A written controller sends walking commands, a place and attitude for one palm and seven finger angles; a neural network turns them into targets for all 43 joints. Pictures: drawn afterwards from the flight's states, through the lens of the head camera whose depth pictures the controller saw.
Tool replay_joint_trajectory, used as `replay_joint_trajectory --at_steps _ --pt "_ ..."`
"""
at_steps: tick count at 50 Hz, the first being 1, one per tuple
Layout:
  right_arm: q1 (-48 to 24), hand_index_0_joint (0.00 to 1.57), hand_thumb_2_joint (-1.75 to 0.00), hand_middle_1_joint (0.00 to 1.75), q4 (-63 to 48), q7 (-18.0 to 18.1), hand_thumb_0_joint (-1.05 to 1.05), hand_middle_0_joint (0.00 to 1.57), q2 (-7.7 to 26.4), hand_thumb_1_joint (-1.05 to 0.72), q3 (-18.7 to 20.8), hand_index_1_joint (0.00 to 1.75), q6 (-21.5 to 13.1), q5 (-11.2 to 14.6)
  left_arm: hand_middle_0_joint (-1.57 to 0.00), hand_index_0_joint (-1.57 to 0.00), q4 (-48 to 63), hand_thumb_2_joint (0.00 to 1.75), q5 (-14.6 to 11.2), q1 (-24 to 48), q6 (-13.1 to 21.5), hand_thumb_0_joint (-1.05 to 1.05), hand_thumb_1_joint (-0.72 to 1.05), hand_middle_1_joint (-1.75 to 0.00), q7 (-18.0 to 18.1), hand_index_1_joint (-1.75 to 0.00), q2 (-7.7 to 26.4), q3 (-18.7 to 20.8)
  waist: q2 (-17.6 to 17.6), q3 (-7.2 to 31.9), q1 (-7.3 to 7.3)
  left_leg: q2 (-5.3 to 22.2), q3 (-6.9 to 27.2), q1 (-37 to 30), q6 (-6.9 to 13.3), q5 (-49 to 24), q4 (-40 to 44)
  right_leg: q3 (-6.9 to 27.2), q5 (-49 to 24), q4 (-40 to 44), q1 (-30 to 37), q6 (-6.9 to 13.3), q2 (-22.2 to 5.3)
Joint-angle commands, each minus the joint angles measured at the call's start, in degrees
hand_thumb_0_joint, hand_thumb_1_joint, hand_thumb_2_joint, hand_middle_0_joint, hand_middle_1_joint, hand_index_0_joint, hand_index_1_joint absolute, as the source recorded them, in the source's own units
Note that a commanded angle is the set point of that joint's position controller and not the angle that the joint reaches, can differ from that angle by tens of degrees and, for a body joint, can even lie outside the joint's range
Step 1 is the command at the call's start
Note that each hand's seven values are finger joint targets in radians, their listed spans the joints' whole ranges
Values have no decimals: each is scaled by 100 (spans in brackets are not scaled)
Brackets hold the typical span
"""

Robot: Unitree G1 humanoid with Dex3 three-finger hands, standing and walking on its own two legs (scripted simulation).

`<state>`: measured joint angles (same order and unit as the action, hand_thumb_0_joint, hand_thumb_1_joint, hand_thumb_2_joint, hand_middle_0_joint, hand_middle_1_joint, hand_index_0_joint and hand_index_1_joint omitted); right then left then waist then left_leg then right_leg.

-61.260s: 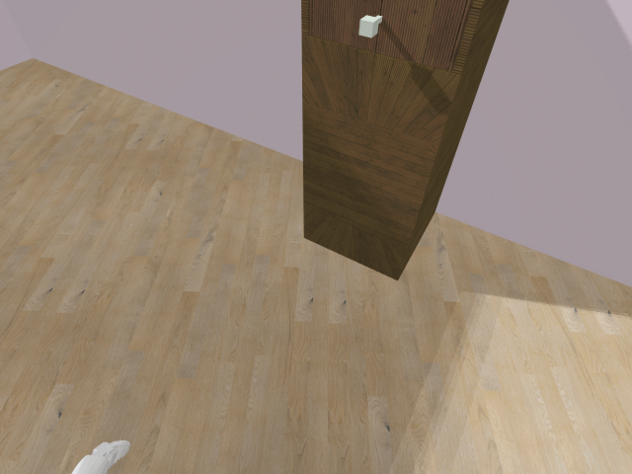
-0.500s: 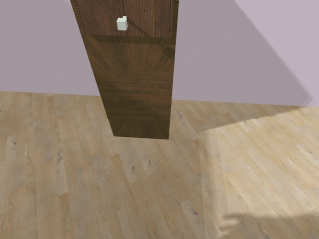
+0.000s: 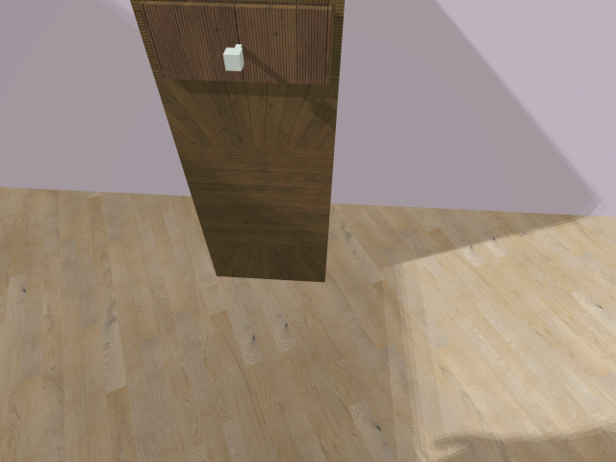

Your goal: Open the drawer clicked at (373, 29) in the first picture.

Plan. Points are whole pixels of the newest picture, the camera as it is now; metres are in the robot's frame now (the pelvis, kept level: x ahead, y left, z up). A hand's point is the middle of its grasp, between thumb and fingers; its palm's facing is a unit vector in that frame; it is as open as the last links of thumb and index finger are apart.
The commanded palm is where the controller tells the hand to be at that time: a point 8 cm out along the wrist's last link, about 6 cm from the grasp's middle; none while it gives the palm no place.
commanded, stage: take the last steps up to it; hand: left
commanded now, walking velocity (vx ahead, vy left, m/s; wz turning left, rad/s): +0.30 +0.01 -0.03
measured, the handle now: (235, 55) +0.83 +0.19 +0.14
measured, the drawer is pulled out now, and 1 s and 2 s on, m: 0.02 0.02 0.02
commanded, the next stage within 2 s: come to a stop and stand still in 0.74 s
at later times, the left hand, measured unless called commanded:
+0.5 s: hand (217, 415) +0.23 +0.17 -0.19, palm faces -0.02 -0.98 -0.18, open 7.4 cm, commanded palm none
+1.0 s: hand (238, 377) +0.29 +0.14 -0.19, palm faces +0.05 -0.99 -0.16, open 7.3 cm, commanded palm none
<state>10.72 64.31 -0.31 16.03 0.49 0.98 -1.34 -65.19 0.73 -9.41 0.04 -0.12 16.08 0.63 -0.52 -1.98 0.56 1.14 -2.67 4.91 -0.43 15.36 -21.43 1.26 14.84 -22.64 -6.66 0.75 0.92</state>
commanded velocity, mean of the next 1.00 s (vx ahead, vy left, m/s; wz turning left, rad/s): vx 0.14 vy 0.00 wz -0.02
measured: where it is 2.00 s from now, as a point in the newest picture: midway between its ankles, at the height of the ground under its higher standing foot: (336, 448)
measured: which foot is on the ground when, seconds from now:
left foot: down 0.00-0.54, up 0.56-0.92, down 0.94-1.00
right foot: down 0.00-0.24, up 0.26-0.50, down 0.52-0.96, up 0.98-1.00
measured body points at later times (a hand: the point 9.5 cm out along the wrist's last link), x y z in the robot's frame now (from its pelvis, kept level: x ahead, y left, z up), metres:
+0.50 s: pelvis +0.14 -0.01 -0.03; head +0.20 -0.02 +0.42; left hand +0.23 +0.22 -0.18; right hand -0.02 -0.21 -0.16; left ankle -0.04 +0.12 -0.74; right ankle +0.23 -0.11 -0.73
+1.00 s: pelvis +0.32 -0.02 -0.01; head +0.37 -0.01 +0.44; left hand +0.29 +0.19 -0.17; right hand +0.42 -0.24 -0.15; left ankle +0.36 +0.09 -0.74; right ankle +0.24 -0.11 -0.73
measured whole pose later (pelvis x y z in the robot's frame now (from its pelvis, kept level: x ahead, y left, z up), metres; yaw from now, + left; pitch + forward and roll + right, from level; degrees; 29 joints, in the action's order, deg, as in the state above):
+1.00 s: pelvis +0.32 -0.02 -0.01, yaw -3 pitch +0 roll +0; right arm 5.2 58.0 1.5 8.1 0.8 -2.1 -0.2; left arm -64.8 0.1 -18.4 1.8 2.2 7.8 1.7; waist 1.6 -5.4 -2.1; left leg 2.9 -5.2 17.3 1.0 11.8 -31.0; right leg -4.5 23.2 -32.9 -8.1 -0.1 0.4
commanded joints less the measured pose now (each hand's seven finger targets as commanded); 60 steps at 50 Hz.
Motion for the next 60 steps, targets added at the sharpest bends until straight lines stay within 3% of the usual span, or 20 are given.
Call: replay_joint_trajectory --at_steps 1,7,10,11,12,13,18,21,24,25,26,27,29,32,42,45,48,52,56,60 --pt "289 20 -90 30 -220 46 0 20 601 -90 136 30 -133 -25 -20 -20 235 90 22 -190 80 0 90 -30 -22 -30 780 200 120 -671 -13 520 550 593 222 930 284 685 994 354 -636 296 -619" --pt "604 20 -90 30 -265 162 0 20 205 -90 165 30 -263 44 -20 -20 66 90 4 -1036 167 0 90 -30 61 -30 684 369 677 -164 -130 144 -123 1047 124 -270 -1096 983 -1667 -138 588 643 -1019" --pt "1319 20 -90 30 -70 235 0 20 94 -90 203 30 -338 44 -20 -20 115 90 -35 -911 180 0 90 -30 99 -30 506 411 465 -10 260 209 -62 35 226 -431 -426 609 -3137 -1145 33 679 -905" --pt "2123 20 -90 30 215 274 0 20 368 -90 302 30 -384 -35 -20 -20 337 90 -55 -467 196 0 90 -30 69 -30 194 351 -696 75 636 887 939 -1232 575 -1770 -86 -118 -2643 -2686 -1361 359 -267" --pt "2928 20 -90 30 488 304 0 20 538 -90 377 30 -407 -75 -20 -20 693 90 -64 220 263 0 90 -30 56 -30 -132 235 -1846 -235 915 1945 2122 -2124 1142 -3840 283 -593 1071 -4001 -3224 101 149" --pt "3246 20 -90 30 632 341 0 20 354 -90 272 30 -350 -85 -20 -20 776 90 -36 602 245 0 90 -30 98 -30 6 289 -1218 -555 910 2182 2122 -2159 1197 -5059 98 -131 1721 -4537 -3822 123 -65" --pt "2134 20 -90 30 242 362 0 20 90 -90 213 30 -440 -98 -20 -20 924 90 -4 652 126 0 90 -30 -141 -30 -387 260 -677 -1060 276 1574 745 -769 790 -2890 628 -440 722 -3334 -3211 162 -579" --pt "1959 20 -90 30 240 336 0 20 168 -90 159 30 -460 -45 -20 -20 825 90 -15 236 68 0 90 -30 -190 -30 -403 264 -725 -702 2 1332 130 27 726 -3652 470 -1050 239 -2307 -1459 245 -113" --pt "1573 20 -90 30 166 322 0 20 346 -90 234 30 -391 45 -20 -20 391 90 11 -1253 96 0 90 -30 -147 -30 -204 403 -556 29 -708 1083 -225 413 537 -4292 -1082 -1201 -467 -1643 459 434 199" --pt "1423 20 -90 30 98 282 0 20 227 -90 249 30 -402 108 -20 -20 188 90 44 -2017 169 0 90 -30 -108 -30 106 510 -87 344 -1042 800 -347 1078 339 -3422 -2288 -683 -483 -1187 1536 578 -123" --pt "1533 20 -90 30 -53 216 0 20 -258 -90 170 30 -446 202 -20 -20 117 90 73 -2509 243 0 90 -30 -28 -30 655 645 1432 706 -1144 -29 -409 2133 118 263 -4464 2040 206 2 1939 1202 -1803" --pt "1384 20 -90 30 -248 199 0 20 -293 -90 228 30 -370 201 -20 -20 211 90 -37 -2115 220 0 90 -30 28 -30 829 640 1392 535 -811 -101 182 2519 224 1670 -5940 3521 626 947 1218 1464 -2601" --pt "997 20 -90 30 -295 142 0 20 -441 -90 274 30 -290 80 -20 -20 527 90 -24 -861 192 0 90 -30 125 -30 356 455 612 -900 -303 634 506 2645 206 1035 -5681 2594 1793 1342 -1081 1244 -2348" --pt "1397 20 -90 30 -202 106 0 20 -766 -90 228 30 -133 -7 -20 -20 665 90 63 -370 313 0 90 -30 166 -30 -40 345 187 -462 198 762 403 1794 107 690 -4584 1177 598 1258 -1857 1086 -1852" --pt "122 20 -90 30 -721 37 0 20 -651 -90 165 30 -296 57 -20 -20 213 90 30 -1325 448 0 90 -30 101 -30 -66 356 710 219 -198 285 -147 2142 -23 187 -1676 389 -3552 496 635 977 -1488" --pt "470 20 -90 30 -547 160 0 20 -462 -90 104 30 -329 47 -20 -20 213 90 -30 -1155 385 0 90 -30 214 -30 -160 248 568 477 105 76 -196 759 34 -1593 -365 -117 -5175 -532 577 360 -1018" --pt "1031 20 -90 30 -421 282 0 20 261 -90 229 30 -286 147 -20 -20 374 90 -93 -1267 279 0 90 -30 339 -30 -383 140 -686 953 227 2025 1169 -1207 1163 -7795 -811 -464 434 -1420 -1065 -291 -362" --pt "330 20 -90 30 -595 416 0 20 408 -90 310 30 -3 78 -20 -20 498 90 -11 -1093 -87 0 90 -30 281 -30 -54 309 -1390 -46 115 2053 985 -118 1255 -6897 -281 -97 2090 -2784 -1422 -212 -342" --pt "44 20 -90 30 -813 461 0 20 735 -90 540 30 66 -1 -20 -20 783 90 10 -939 -186 0 90 -30 210 -30 -25 444 -859 887 70 2066 996 -683 1131 -5867 -565 16 1612 -2939 -1714 -153 -188" --pt "-477 20 -90 30 -996 385 0 20 718 -90 578 30 116 -32 -20 -20 877 90 39 -1076 -250 0 90 -30 147 -30 -73 481 -753 672 -208 1746 655 654 800 -3657 -444 -273 770 -2112 -746 -123 -118"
